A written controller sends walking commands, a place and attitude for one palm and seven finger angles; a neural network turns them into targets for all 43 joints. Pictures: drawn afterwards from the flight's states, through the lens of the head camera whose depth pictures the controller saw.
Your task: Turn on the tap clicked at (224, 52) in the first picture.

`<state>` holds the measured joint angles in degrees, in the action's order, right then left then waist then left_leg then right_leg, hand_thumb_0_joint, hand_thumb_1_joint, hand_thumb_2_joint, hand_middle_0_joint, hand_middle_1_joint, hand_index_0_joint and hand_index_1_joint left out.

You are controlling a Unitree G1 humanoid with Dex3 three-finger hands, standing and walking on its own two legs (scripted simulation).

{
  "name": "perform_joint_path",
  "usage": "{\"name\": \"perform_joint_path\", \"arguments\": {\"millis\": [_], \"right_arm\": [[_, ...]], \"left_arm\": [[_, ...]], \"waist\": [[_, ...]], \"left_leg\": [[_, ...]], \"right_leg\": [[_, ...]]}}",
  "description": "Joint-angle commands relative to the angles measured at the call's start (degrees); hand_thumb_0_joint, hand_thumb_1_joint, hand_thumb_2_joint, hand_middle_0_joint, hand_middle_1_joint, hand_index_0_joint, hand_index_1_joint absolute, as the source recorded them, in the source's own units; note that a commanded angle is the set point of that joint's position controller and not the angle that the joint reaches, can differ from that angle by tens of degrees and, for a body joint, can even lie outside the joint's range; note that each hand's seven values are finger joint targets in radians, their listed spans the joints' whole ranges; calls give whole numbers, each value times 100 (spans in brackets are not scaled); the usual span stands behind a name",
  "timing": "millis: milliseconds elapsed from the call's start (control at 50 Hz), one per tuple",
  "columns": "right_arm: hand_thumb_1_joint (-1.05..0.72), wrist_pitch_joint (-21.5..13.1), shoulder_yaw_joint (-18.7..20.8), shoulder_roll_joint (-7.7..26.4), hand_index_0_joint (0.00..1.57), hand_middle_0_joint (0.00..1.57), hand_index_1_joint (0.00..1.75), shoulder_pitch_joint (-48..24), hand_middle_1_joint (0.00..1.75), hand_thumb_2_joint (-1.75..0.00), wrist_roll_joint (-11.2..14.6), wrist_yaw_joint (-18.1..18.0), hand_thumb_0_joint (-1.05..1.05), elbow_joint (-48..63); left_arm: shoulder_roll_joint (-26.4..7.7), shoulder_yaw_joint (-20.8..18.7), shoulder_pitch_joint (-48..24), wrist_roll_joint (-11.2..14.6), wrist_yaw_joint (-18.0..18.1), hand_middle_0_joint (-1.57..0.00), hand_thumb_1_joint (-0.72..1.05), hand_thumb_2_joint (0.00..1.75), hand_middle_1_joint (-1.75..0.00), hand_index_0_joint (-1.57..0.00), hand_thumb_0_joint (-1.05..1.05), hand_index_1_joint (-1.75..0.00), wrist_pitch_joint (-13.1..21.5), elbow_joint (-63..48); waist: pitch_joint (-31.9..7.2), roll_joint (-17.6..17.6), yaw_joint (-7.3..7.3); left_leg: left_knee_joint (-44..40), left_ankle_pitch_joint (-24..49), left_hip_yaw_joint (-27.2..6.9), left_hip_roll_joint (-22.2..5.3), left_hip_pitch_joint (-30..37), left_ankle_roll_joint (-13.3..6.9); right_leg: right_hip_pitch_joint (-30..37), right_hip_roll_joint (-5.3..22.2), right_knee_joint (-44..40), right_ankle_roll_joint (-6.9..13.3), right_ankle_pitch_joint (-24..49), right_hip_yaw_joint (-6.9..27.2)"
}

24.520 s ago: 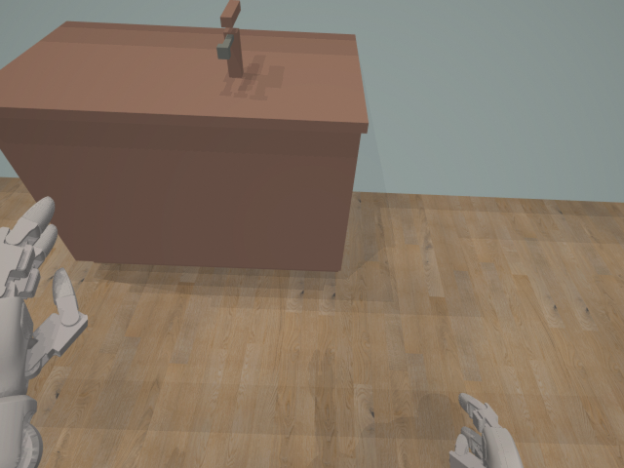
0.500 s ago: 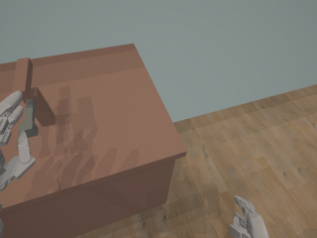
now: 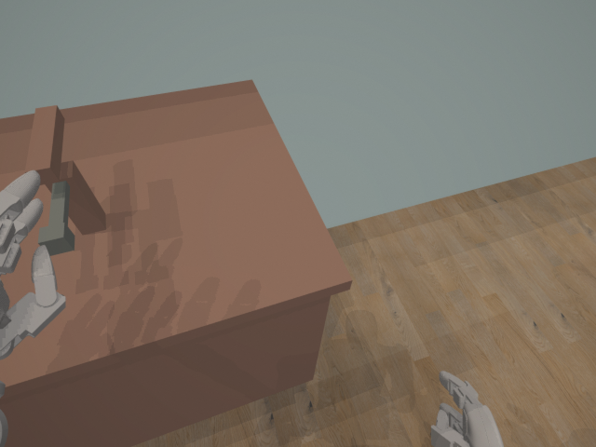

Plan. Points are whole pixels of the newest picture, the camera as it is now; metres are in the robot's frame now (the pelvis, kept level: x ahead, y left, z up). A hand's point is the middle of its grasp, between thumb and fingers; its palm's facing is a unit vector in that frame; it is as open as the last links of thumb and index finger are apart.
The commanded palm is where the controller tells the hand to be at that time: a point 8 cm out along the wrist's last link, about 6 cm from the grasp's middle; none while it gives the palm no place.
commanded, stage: shuffle to correct the standing spot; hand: left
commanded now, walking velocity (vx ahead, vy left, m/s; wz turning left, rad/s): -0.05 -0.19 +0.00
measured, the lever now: (57, 239) +0.33 +0.32 +0.10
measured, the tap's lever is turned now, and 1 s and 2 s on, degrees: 0 0 0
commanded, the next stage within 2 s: come to a stop and stand still in 1.98 s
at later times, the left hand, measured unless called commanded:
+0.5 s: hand (62, 290) +0.23 +0.24 +0.17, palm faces +0.30 -0.86 -0.41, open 7.4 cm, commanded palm +0.17 +0.28 +0.18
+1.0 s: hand (60, 290) +0.23 +0.24 +0.17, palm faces +0.32 -0.86 -0.40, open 7.4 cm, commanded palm +0.17 +0.28 +0.18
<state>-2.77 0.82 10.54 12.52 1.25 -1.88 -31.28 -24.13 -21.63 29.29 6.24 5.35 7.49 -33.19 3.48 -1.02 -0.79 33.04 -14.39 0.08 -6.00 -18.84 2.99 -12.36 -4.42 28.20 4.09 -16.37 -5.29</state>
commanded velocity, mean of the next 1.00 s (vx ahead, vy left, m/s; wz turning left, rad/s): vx -0.05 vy -0.19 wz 0.00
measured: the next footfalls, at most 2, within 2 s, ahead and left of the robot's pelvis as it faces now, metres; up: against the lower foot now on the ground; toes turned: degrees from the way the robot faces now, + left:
none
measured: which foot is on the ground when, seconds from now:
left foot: down 0.00-1.00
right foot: down 0.00-1.00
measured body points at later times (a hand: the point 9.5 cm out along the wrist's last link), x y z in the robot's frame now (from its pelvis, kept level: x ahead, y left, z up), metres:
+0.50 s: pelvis +0.01 +0.00 +0.00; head +0.04 +0.01 +0.45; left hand +0.21 +0.28 +0.19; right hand +0.17 -0.23 -0.08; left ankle +0.03 +0.15 -0.73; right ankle -0.01 -0.07 -0.73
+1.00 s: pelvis +0.01 +0.00 +0.00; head +0.04 +0.01 +0.45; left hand +0.21 +0.28 +0.19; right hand +0.18 -0.23 -0.09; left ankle +0.03 +0.15 -0.73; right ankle -0.01 -0.07 -0.73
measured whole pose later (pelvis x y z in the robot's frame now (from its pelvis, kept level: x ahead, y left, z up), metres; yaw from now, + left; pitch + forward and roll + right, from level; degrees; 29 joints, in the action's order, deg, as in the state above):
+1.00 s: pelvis +0.01 +0.00 +0.00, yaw +1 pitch +1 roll -2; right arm -2.0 1.0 11.1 12.0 1.4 -2.0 -31.4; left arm -23.6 -21.3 28.8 6.4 6.0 6.8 -33.0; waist 3.0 -0.9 -0.9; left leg 34.8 -16.1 -0.4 -5.7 -19.3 2.8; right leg -12.4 -4.1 29.4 3.9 -18.0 -5.7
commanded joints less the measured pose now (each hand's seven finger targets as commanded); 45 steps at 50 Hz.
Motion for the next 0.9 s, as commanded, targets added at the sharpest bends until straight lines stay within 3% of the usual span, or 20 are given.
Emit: {"name": "perform_joint_path", "arguments": {"millis": [0,80,100,160,180,240,420,460,500,580,660,680,760,800,880], "right_arm": [[-90,-321,294,764,20,20,30,-389,30,-90,5,-44,0,854],[-90,-308,226,740,20,20,30,-413,30,-90,-15,-57,0,799],[-90,-324,264,751,20,20,30,-438,30,-90,-2,-57,0,838],[-90,-318,237,726,20,20,30,-474,30,-90,21,-58,0,823],[-90,-306,217,733,20,20,30,-422,30,-90,-4,-47,0,777],[-90,-332,263,745,20,20,30,-439,30,-90,0,-41,0,838],[-90,-317,263,756,20,20,30,-421,30,-90,-21,-25,0,833],[-90,-299,270,738,20,20,30,-440,30,-90,15,-29,0,840],[-90,-277,296,767,20,20,30,-378,30,-90,-1,-23,0,839],[-90,-242,252,744,20,20,30,-392,30,-90,-8,-27,0,813],[-90,-242,270,749,20,20,30,-476,30,-90,35,-43,0,858],[-90,-225,232,742,20,20,30,-433,30,-90,-10,-41,0,817],[-90,-246,263,743,20,20,30,-488,30,-90,32,-47,0,844],[-90,-236,283,767,20,20,30,-425,30,-90,5,-36,0,853],[-90,-212,245,747,20,20,30,-409,30,-90,7,-27,0,806]], "left_arm": [[-967,-792,-187,16,117,-20,90,90,-30,-20,0,-30,329,-1128],[-820,-630,-276,7,123,-20,90,90,-30,-20,0,-30,330,-1098],[-933,-744,-292,0,134,-20,90,90,-30,-20,0,-30,320,-1084],[-931,-735,-344,1,149,-20,90,90,-30,-20,0,-30,295,-1031],[-788,-594,-383,-1,145,-20,90,90,-30,-20,0,-30,315,-1005],[-888,-688,-330,-16,151,-20,90,90,-30,-20,0,-30,314,-1062],[-918,-730,-243,-16,139,-20,90,90,-30,-20,0,-30,336,-1199],[-940,-760,-175,-9,140,-20,90,90,-30,-20,0,-30,302,-1198],[-914,-742,-192,-1,121,-20,90,90,-30,-20,0,-30,300,-1123],[-825,-664,-99,16,118,-20,90,90,-30,-20,0,-30,288,-1062],[-991,-793,-209,13,150,-20,90,90,-30,-20,0,-30,273,-1210],[-895,-709,-218,12,147,-20,90,90,-30,-20,0,-30,300,-1168],[-961,-754,-287,6,160,-20,90,90,-30,-20,0,-30,277,-1219],[-947,-756,-226,-1,152,-20,90,90,-30,-20,0,-30,284,-1142],[-809,-623,-247,1,156,-20,90,90,-30,-20,0,-30,283,-1086]], "waist": [[-1000,-170,17],[-816,-287,-19],[-792,-326,7],[-634,-208,-18],[-676,-187,-37],[-725,-199,-1],[-1043,-510,27],[-1059,-443,10],[-1043,-237,11],[-1029,-166,-21],[-1014,-261,-12],[-1001,-292,-24],[-941,-368,-11],[-974,-313,12],[-954,-204,-27]], "left_leg": [[-218,971,-358,-346,702,-487],[-355,581,-419,-318,543,-502],[-381,480,-449,-355,493,-509],[-364,89,-413,-264,426,-491],[-359,10,-394,-228,389,-494],[-293,132,-379,-258,453,-510],[-294,1385,-501,-454,659,-545],[-203,1476,-453,-399,754,-511],[-105,1371,-400,-363,661,-491],[-72,1157,-342,-302,712,-491],[-86,1269,-393,-323,752,-498],[-129,1261,-390,-339,673,-518],[-93,1264,-417,-336,712,-506],[-82,1316,-422,-374,641,-522],[14,1069,-342,-251,603,-493]], "right_leg": [[-84,917,-497,-122,1289,721],[-186,865,-549,-121,935,689],[-179,868,-550,-139,858,735],[-294,929,-678,-84,643,817],[-261,903,-672,-75,572,770],[-268,930,-652,-99,699,813],[91,780,-433,-217,1384,559],[69,849,-444,-150,1546,634],[85,869,-457,-139,1564,631],[-69,910,-451,-79,1497,662],[-80,958,-422,-66,1541,727],[-53,897,-409,-108,1468,616],[-91,950,-447,-80,1511,713],[-6,902,-441,-143,1531,652],[-59,979,-492,-44,1464,705]]}}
